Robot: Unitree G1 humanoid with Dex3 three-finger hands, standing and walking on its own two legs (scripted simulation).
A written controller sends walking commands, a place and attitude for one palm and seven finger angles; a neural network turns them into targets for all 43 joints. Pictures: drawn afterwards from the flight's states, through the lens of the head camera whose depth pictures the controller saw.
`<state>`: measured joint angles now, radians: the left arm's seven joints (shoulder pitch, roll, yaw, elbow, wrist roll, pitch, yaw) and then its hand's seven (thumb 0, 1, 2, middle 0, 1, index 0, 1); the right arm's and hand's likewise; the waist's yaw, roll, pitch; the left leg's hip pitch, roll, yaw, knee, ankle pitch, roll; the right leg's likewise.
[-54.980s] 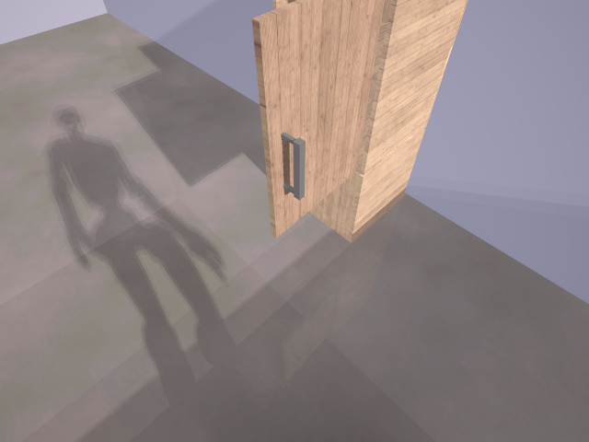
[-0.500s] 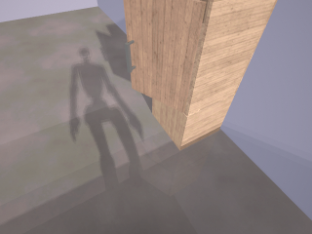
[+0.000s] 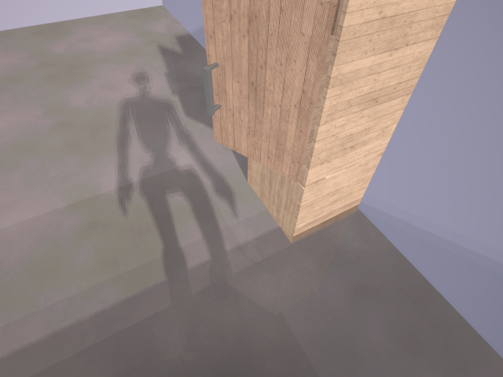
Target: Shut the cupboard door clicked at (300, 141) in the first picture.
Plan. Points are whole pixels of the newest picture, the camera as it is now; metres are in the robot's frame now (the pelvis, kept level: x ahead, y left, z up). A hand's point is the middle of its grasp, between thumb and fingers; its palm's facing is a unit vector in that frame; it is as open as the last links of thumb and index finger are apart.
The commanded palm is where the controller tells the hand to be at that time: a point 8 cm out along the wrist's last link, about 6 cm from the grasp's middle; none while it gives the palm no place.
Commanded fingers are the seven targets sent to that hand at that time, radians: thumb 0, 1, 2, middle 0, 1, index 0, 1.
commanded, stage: walk to a spot facing it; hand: left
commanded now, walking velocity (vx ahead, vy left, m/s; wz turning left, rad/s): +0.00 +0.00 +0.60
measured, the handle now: (213, 89) +0.97 +0.17 -0.09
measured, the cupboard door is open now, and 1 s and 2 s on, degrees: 26 26 26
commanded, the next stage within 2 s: none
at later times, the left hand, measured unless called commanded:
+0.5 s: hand out of the picture +0.03 +0.26 -0.17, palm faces +0.27 -0.93 -0.26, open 7.4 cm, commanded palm none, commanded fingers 0.00 0.90 0.90 -0.20 -0.30 -0.20 -0.30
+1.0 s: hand out of the picture -0.06 +0.18 -0.17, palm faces +0.59 -0.76 -0.27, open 7.4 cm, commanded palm none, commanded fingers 0.00 0.90 0.90 -0.20 -0.30 -0.20 -0.30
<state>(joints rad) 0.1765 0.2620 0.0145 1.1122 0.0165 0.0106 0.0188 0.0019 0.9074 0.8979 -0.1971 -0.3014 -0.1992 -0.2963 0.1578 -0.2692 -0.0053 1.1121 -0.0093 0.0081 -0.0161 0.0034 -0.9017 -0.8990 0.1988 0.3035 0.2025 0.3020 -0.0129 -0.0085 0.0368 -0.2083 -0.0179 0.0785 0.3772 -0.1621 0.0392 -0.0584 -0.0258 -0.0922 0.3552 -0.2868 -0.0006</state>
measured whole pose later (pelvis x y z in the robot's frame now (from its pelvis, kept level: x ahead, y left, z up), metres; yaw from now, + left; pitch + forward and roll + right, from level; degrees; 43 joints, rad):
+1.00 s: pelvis +0.02 -0.01 -0.01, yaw +38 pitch +1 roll +2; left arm 0.23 0.20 0.04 0.88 0.03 0.01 0.02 0.00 0.90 0.90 -0.20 -0.30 -0.20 -0.30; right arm 0.16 -0.26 -0.08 0.92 -0.01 0.08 0.03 0.01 -0.91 -0.90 0.19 0.30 0.20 0.30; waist -0.01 -0.01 0.12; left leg -0.42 0.02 0.04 0.86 -0.44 -0.05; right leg -0.19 -0.13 -0.18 0.55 -0.36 0.02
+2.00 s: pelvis +0.21 +0.25 -0.03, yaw +72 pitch +1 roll -1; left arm 0.43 0.19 0.05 1.02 0.03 -0.03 -0.01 0.00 0.91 0.90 -0.20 -0.30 -0.20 -0.30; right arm 0.06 -0.23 -0.05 0.86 -0.03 -0.02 0.06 0.01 -0.91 -0.90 0.19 0.30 0.20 0.30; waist 0.03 -0.03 0.11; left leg -0.47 0.01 0.15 0.65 -0.19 0.10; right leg -0.04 -0.19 -0.38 0.69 -0.48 0.07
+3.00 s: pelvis +0.27 +0.53 +0.00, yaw +63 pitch +1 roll +1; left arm 0.28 0.19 0.08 0.94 0.03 0.03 0.00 0.00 0.91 0.90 -0.20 -0.30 -0.20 -0.30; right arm 0.06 -0.20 -0.05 0.91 0.00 0.03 -0.03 0.00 -0.90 -0.90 0.20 0.30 0.20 0.30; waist 0.06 -0.02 0.05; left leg -0.45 0.03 -0.04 0.82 -0.39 -0.07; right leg -0.26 0.08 0.14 0.48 -0.23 -0.04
